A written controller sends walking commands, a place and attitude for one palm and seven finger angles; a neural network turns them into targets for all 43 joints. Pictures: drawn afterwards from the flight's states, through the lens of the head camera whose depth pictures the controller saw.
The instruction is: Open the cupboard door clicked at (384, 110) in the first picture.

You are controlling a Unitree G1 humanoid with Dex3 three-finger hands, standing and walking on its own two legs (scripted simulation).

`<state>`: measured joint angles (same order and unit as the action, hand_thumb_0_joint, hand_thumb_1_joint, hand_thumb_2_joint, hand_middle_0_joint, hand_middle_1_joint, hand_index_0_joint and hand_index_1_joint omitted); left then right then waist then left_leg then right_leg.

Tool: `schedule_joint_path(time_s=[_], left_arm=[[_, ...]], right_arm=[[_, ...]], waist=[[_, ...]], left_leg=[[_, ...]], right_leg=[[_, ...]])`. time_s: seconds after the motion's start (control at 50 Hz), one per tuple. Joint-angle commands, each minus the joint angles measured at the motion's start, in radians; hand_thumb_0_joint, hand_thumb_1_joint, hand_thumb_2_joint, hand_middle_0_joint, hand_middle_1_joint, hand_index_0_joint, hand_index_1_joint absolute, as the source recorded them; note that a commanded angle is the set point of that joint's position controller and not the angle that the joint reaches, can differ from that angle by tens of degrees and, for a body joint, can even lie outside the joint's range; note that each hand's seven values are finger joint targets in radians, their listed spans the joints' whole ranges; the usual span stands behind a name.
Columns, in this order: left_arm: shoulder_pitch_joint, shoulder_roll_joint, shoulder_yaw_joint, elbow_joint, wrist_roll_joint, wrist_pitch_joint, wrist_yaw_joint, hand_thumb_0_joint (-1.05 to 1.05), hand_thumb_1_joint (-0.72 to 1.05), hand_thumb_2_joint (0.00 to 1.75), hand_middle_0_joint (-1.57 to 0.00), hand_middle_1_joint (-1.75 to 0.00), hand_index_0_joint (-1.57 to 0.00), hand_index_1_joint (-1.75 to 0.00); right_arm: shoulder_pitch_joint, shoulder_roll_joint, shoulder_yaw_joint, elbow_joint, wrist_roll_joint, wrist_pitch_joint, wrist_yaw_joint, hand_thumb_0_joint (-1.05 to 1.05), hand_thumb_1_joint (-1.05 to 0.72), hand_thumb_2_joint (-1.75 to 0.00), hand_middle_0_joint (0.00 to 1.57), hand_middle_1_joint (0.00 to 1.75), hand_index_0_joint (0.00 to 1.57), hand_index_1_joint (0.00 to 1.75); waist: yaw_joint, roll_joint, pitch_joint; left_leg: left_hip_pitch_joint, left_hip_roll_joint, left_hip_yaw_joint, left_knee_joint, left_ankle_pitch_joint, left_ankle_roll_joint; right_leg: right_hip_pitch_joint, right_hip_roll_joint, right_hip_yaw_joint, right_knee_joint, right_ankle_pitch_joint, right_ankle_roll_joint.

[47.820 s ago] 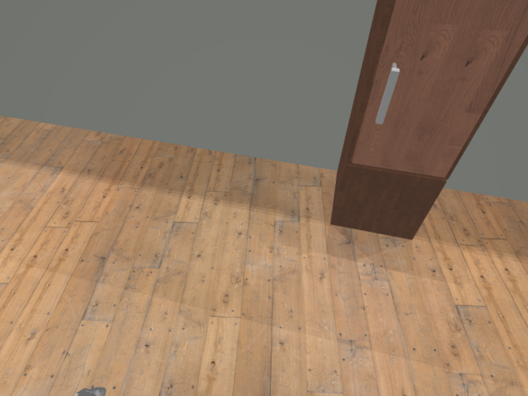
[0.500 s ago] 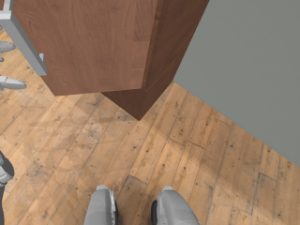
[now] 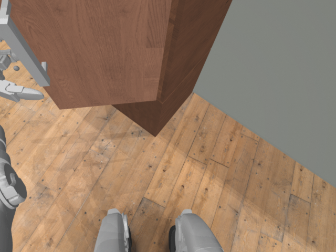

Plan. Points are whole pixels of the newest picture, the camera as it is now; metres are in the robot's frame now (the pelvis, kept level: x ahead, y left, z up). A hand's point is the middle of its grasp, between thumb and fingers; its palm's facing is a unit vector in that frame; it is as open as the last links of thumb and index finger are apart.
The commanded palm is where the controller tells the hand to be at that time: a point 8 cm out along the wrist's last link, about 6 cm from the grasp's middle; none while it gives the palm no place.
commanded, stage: slide the fingers in behind the handle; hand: left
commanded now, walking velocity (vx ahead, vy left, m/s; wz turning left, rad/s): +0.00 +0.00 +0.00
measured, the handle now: (27, 49) +0.55 +0.27 +0.07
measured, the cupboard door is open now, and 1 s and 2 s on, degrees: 46 46 46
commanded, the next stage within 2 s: close the thumb around the handle in 1.02 s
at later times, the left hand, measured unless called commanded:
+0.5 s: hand (30, 69) +0.49 +0.26 +0.07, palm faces +0.11 -0.99 +0.00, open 14.0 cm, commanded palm +0.47 +0.29 +0.07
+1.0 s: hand (34, 69) +0.49 +0.25 +0.07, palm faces +0.12 -0.99 -0.01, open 14.0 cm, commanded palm +0.47 +0.28 +0.07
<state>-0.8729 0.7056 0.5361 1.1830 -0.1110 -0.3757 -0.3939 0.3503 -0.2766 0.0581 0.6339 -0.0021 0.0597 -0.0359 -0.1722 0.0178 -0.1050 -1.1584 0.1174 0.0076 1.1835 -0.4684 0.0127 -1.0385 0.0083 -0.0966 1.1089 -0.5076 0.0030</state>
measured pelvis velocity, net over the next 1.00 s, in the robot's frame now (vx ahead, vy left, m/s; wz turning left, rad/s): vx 0.00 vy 0.00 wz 0.01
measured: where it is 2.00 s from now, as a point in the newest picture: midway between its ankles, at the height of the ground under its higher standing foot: outside the picture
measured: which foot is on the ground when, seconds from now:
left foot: down 0.00-1.00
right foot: down 0.00-1.00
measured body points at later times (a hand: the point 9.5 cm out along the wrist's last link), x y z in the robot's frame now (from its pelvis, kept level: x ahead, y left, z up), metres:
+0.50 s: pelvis +0.00 +0.00 +0.01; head +0.14 +0.04 +0.43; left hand +0.48 +0.31 +0.07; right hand +0.03 -0.26 -0.10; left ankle +0.04 +0.11 -0.64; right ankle +0.01 -0.13 -0.64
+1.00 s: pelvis +0.00 +0.00 +0.01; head +0.14 +0.03 +0.44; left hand +0.48 +0.30 +0.07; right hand +0.02 -0.27 -0.10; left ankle +0.04 +0.11 -0.64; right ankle +0.01 -0.13 -0.64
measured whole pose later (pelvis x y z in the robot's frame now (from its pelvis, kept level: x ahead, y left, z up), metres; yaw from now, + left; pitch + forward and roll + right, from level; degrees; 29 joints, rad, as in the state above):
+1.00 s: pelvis +0.00 +0.00 +0.01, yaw +0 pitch +23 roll -4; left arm -0.82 0.56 0.47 1.14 -0.12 -0.44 -0.29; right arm 0.36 -0.26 0.04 0.65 -0.01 0.07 -0.02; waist -0.16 0.02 -0.12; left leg -1.09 0.11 0.02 1.15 -0.46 0.01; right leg -0.99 0.00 -0.08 1.09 -0.51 0.01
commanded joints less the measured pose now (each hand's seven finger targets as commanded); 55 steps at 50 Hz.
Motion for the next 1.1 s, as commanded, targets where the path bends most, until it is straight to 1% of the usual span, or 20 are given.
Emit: schedule_joint_path(time_s=[0.0,0.06,0.1,0.18,0.24,0.3,0.4,0.46,0.52,0.56,0.58,0.62,0.74,0.78,0.82,0.92,0.98,1.0,1.02,1.08], left_arm=[[-0.377,0.283,0.023,-0.255,-0.025,-0.072,0.013,0.00,-0.50,0.30,-0.30,-1.20,-0.30,-1.20],[-0.351,0.228,0.000,-0.236,-0.031,-0.071,0.025,0.00,-0.50,0.30,-0.30,-1.20,-0.30,-1.20],[-0.350,0.248,0.012,-0.225,-0.027,-0.066,0.034,0.00,-0.50,0.30,-0.30,-1.20,-0.30,-1.20],[-0.350,0.233,0.011,-0.285,-0.023,-0.086,0.054,0.00,-0.50,0.30,-0.30,-1.20,-0.30,-1.20],[-0.326,0.211,0.003,-0.238,-0.028,-0.085,0.064,0.00,-0.50,0.30,-0.30,-1.20,-0.30,-1.20],[-0.352,0.203,-0.005,-0.254,-0.021,-0.096,0.070,0.00,-0.50,0.30,-0.30,-1.20,-0.30,-1.20],[-0.329,0.148,-0.026,-0.286,-0.030,-0.117,0.083,0.00,-0.50,0.30,-0.30,-1.20,-0.30,-1.20],[-0.324,0.116,-0.045,-0.225,-0.033,-0.101,0.092,0.00,-0.50,0.30,-0.30,-1.20,-0.30,-1.20],[-0.370,0.123,-0.053,-0.245,-0.019,-0.102,0.105,0.00,-0.50,0.30,-0.30,-1.20,-0.30,-1.20],[-0.384,0.156,-0.021,-0.288,-0.020,-0.125,0.119,0.00,-0.50,0.30,-0.30,-1.20,-0.30,-1.20],[-0.370,0.135,-0.035,-0.289,-0.016,-0.131,0.122,0.00,-0.50,0.30,-0.30,-1.20,-0.30,-1.20],[-0.362,0.092,-0.061,-0.280,-0.014,-0.135,0.130,0.00,-0.50,0.30,-0.30,-1.20,-0.30,-1.20],[-0.340,0.157,-0.023,-0.216,-0.006,-0.108,0.137,0.00,-0.50,0.30,-0.30,-1.20,-0.30,-1.20],[-0.340,0.203,0.015,-0.254,-0.008,-0.125,0.132,0.00,-0.50,0.30,-0.30,-1.20,-0.30,-1.20],[-0.347,0.145,-0.025,-0.289,-0.014,-0.141,0.124,0.00,-0.50,0.30,-0.30,-1.20,-0.30,-1.20],[-0.325,0.086,-0.066,-0.239,-0.031,-0.119,0.102,0.00,-0.50,0.30,-0.30,-1.20,-0.30,-1.20],[-0.371,0.103,-0.064,-0.251,-0.026,-0.116,0.110,0.00,-0.50,0.30,-0.30,-1.20,-0.30,-1.20],[-0.390,0.079,-0.081,-0.248,-0.027,-0.115,0.114,0.00,-0.50,0.30,-0.30,-1.20,-0.30,-1.20],[-0.389,0.121,-0.045,-0.254,-0.026,-0.121,0.121,0.00,-0.50,0.30,-0.30,-1.20,-0.30,-1.20],[-0.374,0.111,-0.052,-0.262,-0.018,-0.137,0.129,0.00,-0.50,0.30,-0.30,-1.20,-0.30,-1.20]], right_arm=[[0.184,-0.194,-0.084,-0.036,-0.003,-0.020,-0.013,0.00,-0.90,-0.90,0.20,0.30,0.20,0.30],[0.186,-0.187,-0.085,-0.037,-0.004,-0.019,-0.006,0.00,-0.90,-0.90,0.20,0.30,0.20,0.30],[0.184,-0.193,-0.086,-0.037,-0.002,-0.014,-0.007,0.00,-0.90,-0.90,0.20,0.30,0.20,0.30],[0.183,-0.187,-0.088,-0.042,-0.008,-0.015,-0.002,0.00,-0.90,-0.90,0.20,0.30,0.20,0.30],[0.174,-0.185,-0.086,-0.044,-0.004,-0.013,0.000,0.00,-0.90,-0.90,0.20,0.30,0.20,0.30],[0.175,-0.184,-0.088,-0.041,-0.006,-0.014,-0.001,0.00,-0.90,-0.90,0.20,0.30,0.20,0.30],[0.172,-0.181,-0.096,-0.037,-0.009,-0.012,0.005,0.00,-0.90,-0.90,0.20,0.30,0.20,0.30],[0.172,-0.180,-0.092,-0.033,-0.007,-0.011,0.004,0.00,-0.90,-0.90,0.20,0.30,0.20,0.30],[0.166,-0.181,-0.093,-0.033,-0.008,-0.012,0.002,0.00,-0.90,-0.90,0.20,0.30,0.20,0.30],[0.173,-0.181,-0.094,-0.032,-0.014,-0.015,0.003,0.00,-0.90,-0.90,0.20,0.30,0.20,0.30],[0.171,-0.178,-0.095,-0.034,-0.014,-0.015,0.006,0.00,-0.90,-0.90,0.20,0.30,0.20,0.30],[0.169,-0.172,-0.096,-0.029,-0.015,-0.014,0.011,0.00,-0.90,-0.90,0.20,0.30,0.20,0.30],[0.163,-0.180,-0.088,-0.043,-0.009,-0.006,0.007,0.00,-0.90,-0.90,0.20,0.30,0.20,0.30],[0.166,-0.181,-0.089,-0.049,-0.011,-0.008,0.004,0.00,-0.90,-0.90,0.20,0.30,0.20,0.30],[0.162,-0.172,-0.092,-0.046,-0.012,-0.011,0.008,0.00,-0.90,-0.90,0.20,0.30,0.20,0.30],[0.163,-0.175,-0.096,-0.033,-0.004,-0.008,0.006,0.00,-0.90,-0.90,0.20,0.30,0.20,0.30],[0.166,-0.179,-0.095,-0.029,-0.005,-0.009,0.001,0.00,-0.90,-0.90,0.20,0.30,0.20,0.30],[0.165,-0.175,-0.094,-0.025,-0.007,-0.013,0.001,0.00,-0.90,-0.90,0.20,0.30,0.20,0.30],[0.170,-0.179,-0.096,-0.021,-0.009,-0.014,-0.001,0.00,-0.90,-0.90,0.20,0.30,0.20,0.30],[0.168,-0.174,-0.094,-0.024,-0.013,-0.018,0.004,0.00,-0.90,-0.90,0.20,0.30,0.20,0.30]], waist=[[0.012,0.224,-0.547],[0.009,0.200,-0.505],[0.009,0.173,-0.490],[0.021,0.215,-0.540],[0.012,0.148,-0.468],[0.012,0.188,-0.489],[0.019,0.192,-0.522],[0.001,0.139,-0.442],[0.000,0.169,-0.452],[0.013,0.181,-0.504],[0.016,0.193,-0.529],[0.014,0.196,-0.503],[0.012,0.113,-0.451],[0.027,0.139,-0.508],[0.024,0.181,-0.527],[0.006,0.146,-0.466],[0.004,0.162,-0.467],[-0.007,0.154,-0.465],[0.003,0.145,-0.476],[0.014,0.174,-0.512]], left_leg=[[0.556,-0.055,-0.073,-0.109,0.404,0.016],[0.555,-0.055,-0.074,-0.115,0.409,0.016],[0.525,-0.057,-0.070,-0.122,0.386,0.016],[0.584,-0.057,-0.073,-0.127,0.430,0.012],[0.507,-0.060,-0.060,-0.133,0.375,0.016],[0.539,-0.060,-0.065,-0.132,0.382,0.013],[0.602,-0.058,-0.074,-0.139,0.414,0.007],[0.539,-0.061,-0.069,-0.145,0.359,0.013],[0.546,-0.061,-0.072,-0.150,0.333,0.010],[0.570,-0.061,-0.075,-0.140,0.371,0.010],[0.595,-0.061,-0.078,-0.141,0.395,0.006],[0.607,-0.058,-0.079,-0.145,0.393,0.001],[0.480,-0.067,-0.057,-0.146,0.320,0.017],[0.503,-0.068,-0.056,-0.138,0.359,0.015],[0.555,-0.065,-0.060,-0.137,0.389,0.009],[0.536,-0.064,-0.060,-0.144,0.344,0.011],[0.540,-0.065,-0.065,-0.148,0.328,0.012],[0.536,-0.065,-0.067,-0.144,0.319,0.014],[0.533,-0.064,-0.068,-0.142,0.326,0.013],[0.554,-0.068,-0.067,-0.136,0.357,0.011]], right_leg=[[0.104,0.050,0.044,-0.132,0.318,-0.015],[0.094,0.053,0.039,-0.136,0.317,-0.017],[0.113,0.050,0.040,-0.141,0.313,-0.013],[0.115,0.050,0.038,-0.135,0.334,-0.017],[0.144,0.051,0.042,-0.146,0.321,-0.012],[0.122,0.048,0.042,-0.141,0.315,-0.015],[0.110,0.050,0.035,-0.144,0.315,-0.020],[0.106,0.050,0.035,-0.153,0.289,-0.017],[0.090,0.045,0.038,-0.155,0.264,-0.017],[0.109,0.047,0.040,-0.141,0.288,-0.021],[0.104,0.047,0.038,-0.137,0.299,-0.021],[0.088,0.047,0.033,-0.144,0.288,-0.021],[0.161,0.046,0.050,-0.154,0.292,-0.013],[0.182,0.045,0.054,-0.140,0.327,-0.014],[0.157,0.047,0.048,-0.138,0.333,-0.017],[0.125,0.048,0.044,-0.155,0.299,-0.014],[0.112,0.045,0.046,-0.156,0.277,-0.015],[0.105,0.045,0.046,-0.158,0.272,-0.014],[0.119,0.045,0.047,-0.156,0.275,-0.015],[0.125,0.045,0.049,-0.145,0.296,-0.017]])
